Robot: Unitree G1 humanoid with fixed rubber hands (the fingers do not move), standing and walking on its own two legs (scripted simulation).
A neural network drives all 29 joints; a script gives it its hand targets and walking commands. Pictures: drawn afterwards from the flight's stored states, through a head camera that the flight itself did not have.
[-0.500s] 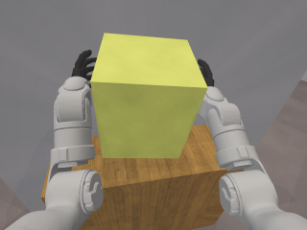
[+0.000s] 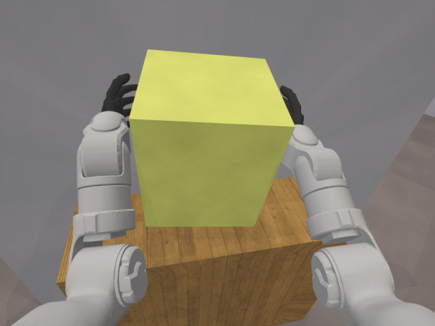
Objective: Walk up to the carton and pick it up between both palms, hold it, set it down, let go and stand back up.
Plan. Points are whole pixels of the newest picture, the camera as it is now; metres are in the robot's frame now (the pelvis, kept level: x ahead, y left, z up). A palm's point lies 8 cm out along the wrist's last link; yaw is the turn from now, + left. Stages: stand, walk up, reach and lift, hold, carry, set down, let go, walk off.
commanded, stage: hold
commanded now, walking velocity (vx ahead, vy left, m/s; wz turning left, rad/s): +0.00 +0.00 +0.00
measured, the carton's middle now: (204, 144) +0.37 +0.00 +0.19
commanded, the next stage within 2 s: none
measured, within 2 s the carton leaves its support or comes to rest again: neither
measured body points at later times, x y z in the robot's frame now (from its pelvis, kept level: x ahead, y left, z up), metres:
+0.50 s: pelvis +0.00 +0.00 +0.00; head -0.07 +0.02 +0.44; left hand +0.38 +0.16 +0.25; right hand +0.38 -0.14 +0.24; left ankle +0.02 +0.13 -0.75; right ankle +0.02 -0.12 -0.75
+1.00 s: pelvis +0.00 +0.00 +0.00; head -0.07 +0.02 +0.44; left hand +0.38 +0.16 +0.25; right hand +0.38 -0.15 +0.24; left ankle +0.02 +0.13 -0.75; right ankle +0.02 -0.12 -0.75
